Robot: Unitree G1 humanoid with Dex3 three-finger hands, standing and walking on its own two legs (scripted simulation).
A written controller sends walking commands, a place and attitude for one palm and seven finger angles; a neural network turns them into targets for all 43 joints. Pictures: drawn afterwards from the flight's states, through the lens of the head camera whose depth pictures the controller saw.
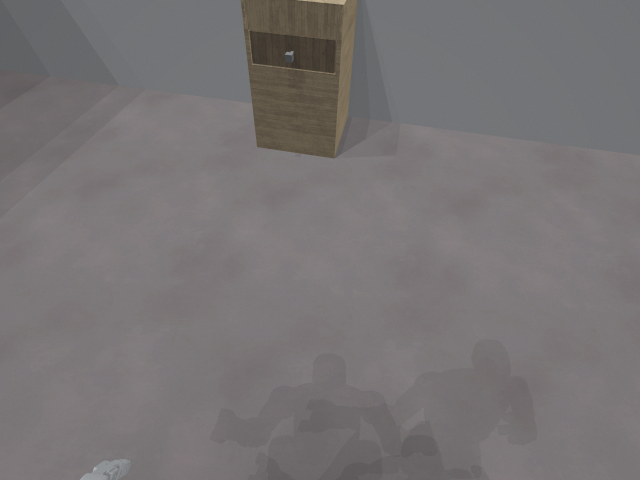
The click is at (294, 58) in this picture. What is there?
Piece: drawer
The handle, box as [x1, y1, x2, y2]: [285, 51, 293, 62]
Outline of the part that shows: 293,51 285,53 285,61 292,61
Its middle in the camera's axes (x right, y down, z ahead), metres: -0.14 -0.81 +1.71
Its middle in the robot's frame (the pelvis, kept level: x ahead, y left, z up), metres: +1.80 +0.22 -0.23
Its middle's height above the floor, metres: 0.54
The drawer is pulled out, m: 0.00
